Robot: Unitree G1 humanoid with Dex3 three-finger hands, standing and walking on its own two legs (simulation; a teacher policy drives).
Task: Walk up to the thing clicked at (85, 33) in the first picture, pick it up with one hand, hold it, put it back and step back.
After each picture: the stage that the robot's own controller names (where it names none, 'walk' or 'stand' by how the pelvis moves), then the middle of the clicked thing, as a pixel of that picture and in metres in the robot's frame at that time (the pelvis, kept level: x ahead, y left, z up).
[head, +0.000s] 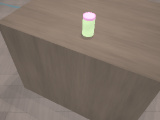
stand; (88, 24) +0.77 -0.02 -0.01
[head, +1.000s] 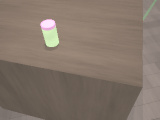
walk; (50, 33) +0.64 +0.18 +0.01
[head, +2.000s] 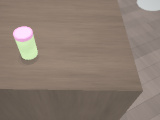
stand; (26, 43) +0.50 +0.23 +0.03
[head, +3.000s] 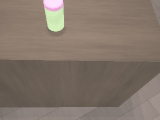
stand; (54, 14) +0.58 +0.13 +0.03
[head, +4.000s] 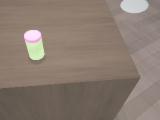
stand; (34, 45) +0.54 +0.22 +0.00
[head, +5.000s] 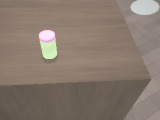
stand; (48, 45) +0.56 +0.17 -0.01
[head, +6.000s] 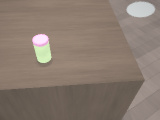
stand; (42, 49) +0.56 +0.19 -0.01
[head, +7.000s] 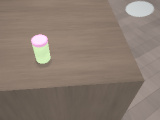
stand; (41, 49) +0.55 +0.19 -0.01
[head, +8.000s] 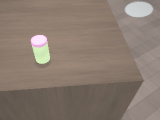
stand; (41, 49) +0.55 +0.20 -0.01
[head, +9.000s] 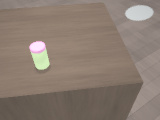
rise first; (40, 55) +0.53 +0.23 -0.01
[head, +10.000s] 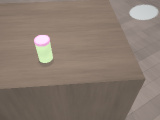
go down; (44, 49) +0.56 +0.21 +0.00
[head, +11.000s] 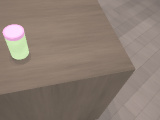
go down; (17, 42) +0.51 +0.21 +0.02
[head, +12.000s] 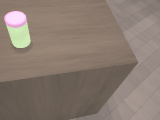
close in; (18, 30) +0.54 +0.21 +0.04
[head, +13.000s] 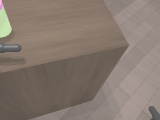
close; out of the picture +0.55 +0.23 +0.07
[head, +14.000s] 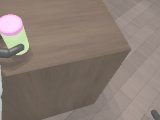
lift; (14, 36) +0.49 +0.17 +0.07
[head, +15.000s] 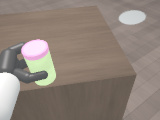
lift; (40, 63) +0.33 +0.12 +0.19
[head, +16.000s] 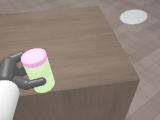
hold; (39, 71) +0.33 +0.14 +0.15
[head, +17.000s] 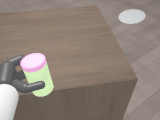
hold; (38, 75) +0.32 +0.14 +0.14
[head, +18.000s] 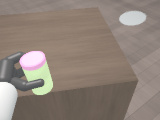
hold; (37, 73) +0.32 +0.14 +0.15
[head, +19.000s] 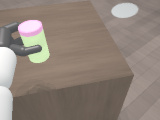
crouch; (35, 42) +0.42 +0.14 +0.18
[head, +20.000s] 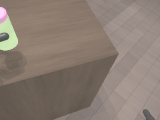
lower; (1, 29) +0.51 +0.19 +0.10
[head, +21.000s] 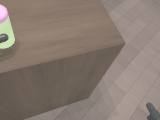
lower; out of the picture +0.51 +0.19 +0.07
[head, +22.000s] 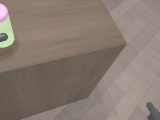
lower; out of the picture +0.51 +0.19 +0.07
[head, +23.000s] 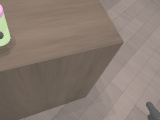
lower; out of the picture +0.51 +0.20 +0.07
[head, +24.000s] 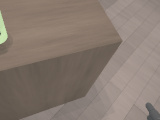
rest; out of the picture +0.52 +0.20 +0.07
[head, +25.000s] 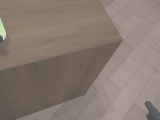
open; out of the picture +0.52 +0.21 +0.07
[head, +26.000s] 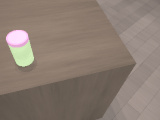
sink last; (21, 49) +0.48 +0.19 +0.05
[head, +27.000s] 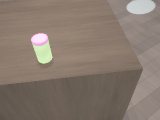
stand; (42, 48) +0.54 +0.21 +0.04
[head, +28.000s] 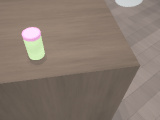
stand; (34, 44) +0.52 +0.20 +0.05
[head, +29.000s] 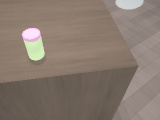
stand; (34, 44) +0.53 +0.20 +0.05
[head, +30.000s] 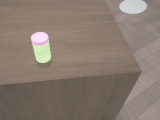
stand; (41, 48) +0.53 +0.19 +0.02
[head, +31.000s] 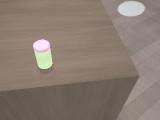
stand; (43, 54) +0.52 +0.18 -0.01
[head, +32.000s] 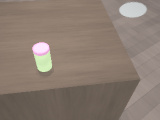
stand; (42, 57) +0.51 +0.18 -0.01
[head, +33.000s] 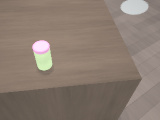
stand; (43, 55) +0.51 +0.18 -0.01
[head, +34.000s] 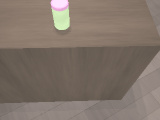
walk; (60, 14) +0.63 +0.11 +0.02
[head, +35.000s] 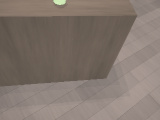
walk; out of the picture +0.86 +0.12 +0.01
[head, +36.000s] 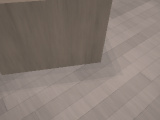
stand; out of the picture +1.12 +0.25 +0.02
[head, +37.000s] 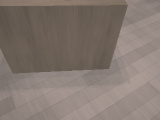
stand; out of the picture +1.14 +0.15 +0.00
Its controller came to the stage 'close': yes
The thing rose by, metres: 0.23
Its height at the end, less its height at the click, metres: +0.00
